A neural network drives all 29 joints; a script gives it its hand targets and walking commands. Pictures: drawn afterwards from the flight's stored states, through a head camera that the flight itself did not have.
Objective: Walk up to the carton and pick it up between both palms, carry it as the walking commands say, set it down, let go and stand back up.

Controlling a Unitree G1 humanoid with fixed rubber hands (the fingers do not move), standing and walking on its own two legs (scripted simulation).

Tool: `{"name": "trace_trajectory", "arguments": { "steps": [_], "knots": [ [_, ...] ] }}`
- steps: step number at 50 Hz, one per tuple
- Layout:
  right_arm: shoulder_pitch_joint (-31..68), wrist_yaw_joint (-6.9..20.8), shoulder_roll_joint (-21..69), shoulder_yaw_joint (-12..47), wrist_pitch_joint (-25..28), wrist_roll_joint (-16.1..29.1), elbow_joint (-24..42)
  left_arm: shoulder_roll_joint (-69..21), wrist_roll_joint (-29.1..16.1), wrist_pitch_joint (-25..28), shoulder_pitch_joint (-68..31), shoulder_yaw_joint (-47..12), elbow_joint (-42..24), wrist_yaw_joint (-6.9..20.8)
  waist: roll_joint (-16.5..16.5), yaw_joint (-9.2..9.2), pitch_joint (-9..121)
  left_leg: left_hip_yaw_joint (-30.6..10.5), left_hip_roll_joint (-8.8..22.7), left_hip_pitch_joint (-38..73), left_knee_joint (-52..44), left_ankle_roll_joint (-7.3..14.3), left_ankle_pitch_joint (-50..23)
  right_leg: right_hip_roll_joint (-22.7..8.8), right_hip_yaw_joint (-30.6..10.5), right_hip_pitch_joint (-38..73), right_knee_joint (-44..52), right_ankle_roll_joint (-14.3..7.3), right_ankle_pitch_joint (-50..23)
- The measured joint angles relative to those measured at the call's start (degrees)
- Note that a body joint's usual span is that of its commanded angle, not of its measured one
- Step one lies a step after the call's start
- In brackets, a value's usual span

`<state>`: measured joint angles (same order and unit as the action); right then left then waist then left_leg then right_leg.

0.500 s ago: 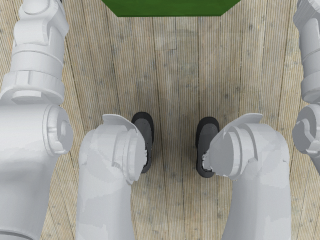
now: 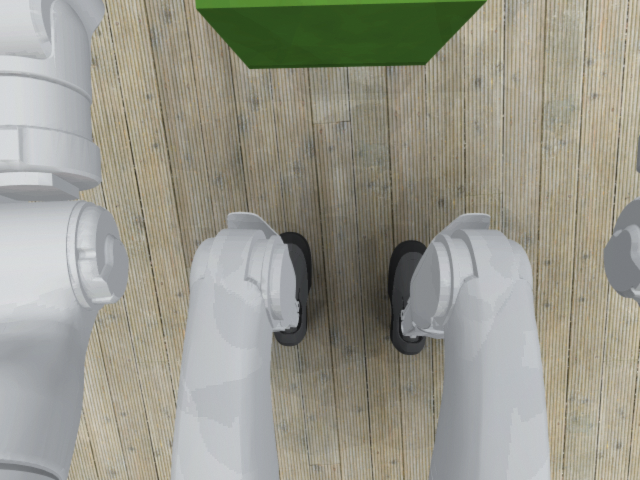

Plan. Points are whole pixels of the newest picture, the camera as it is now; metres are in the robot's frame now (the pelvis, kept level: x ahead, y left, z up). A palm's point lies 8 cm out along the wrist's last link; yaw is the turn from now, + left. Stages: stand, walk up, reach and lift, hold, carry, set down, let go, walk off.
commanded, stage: set down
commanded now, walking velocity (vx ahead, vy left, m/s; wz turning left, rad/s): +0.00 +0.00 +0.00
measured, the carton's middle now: out of the picture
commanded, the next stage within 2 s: let go in 0.78 s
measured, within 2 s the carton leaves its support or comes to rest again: neither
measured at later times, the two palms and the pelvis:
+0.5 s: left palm out of the picture +0.58 +0.25 +0.07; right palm out of the picture +0.58 -0.22 +0.08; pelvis +0.02 +0.02 +0.13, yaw -2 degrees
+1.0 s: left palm out of the picture +0.56 +0.27 +0.12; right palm out of the picture +0.56 -0.22 +0.11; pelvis +0.08 +0.00 +0.22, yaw -2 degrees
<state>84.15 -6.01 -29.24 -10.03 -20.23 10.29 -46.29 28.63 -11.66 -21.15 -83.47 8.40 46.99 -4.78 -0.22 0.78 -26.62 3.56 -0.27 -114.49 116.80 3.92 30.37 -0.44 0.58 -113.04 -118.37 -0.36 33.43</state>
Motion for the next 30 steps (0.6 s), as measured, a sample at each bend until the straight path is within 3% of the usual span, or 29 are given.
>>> {"name": "trace_trajectory", "arguments": {
  "steps": [9,14,22,30],
  "knots": [
    [-0.37,0.76,-0.01,-0.01,-3.58,0.00,2.15,0.92,-0.05,-2.65,0.46,0.93,-0.94,1.27,-3.08,0.00,1.30,-0.35,-0.01,7.35,-7.42,-0.61,0.24,0.52,-0.12,7.06,7.69,-0.22,-0.33],
    [-2.26,1.94,0.00,-0.01,-3.83,0.01,2.22,1.94,-0.05,-3.13,2.06,0.91,-2.74,1.88,-2.56,0.00,2.68,-0.60,-0.02,10.78,-11.78,-0.57,0.06,0.75,-0.14,10.88,12.88,0.37,-0.97],
    [-7.84,4.00,-0.37,-0.01,-4.56,0.01,7.63,1.95,-0.04,-5.27,6.75,0.92,-8.12,2.10,-0.58,0.00,2.69,-0.62,-0.02,19.34,-20.63,-0.17,-1.40,1.09,-0.54,19.67,22.69,1.15,-3.15],
    [-9.12,5.69,-0.81,0.00,-5.59,0.01,7.69,1.95,-0.05,-5.94,8.31,0.92,-8.13,2.33,-0.67,0.00,7.91,-0.63,-0.03,24.24,-30.08,-0.20,-4.60,1.31,-0.88,24.01,31.73,1.27,-6.51]
  ]
}}
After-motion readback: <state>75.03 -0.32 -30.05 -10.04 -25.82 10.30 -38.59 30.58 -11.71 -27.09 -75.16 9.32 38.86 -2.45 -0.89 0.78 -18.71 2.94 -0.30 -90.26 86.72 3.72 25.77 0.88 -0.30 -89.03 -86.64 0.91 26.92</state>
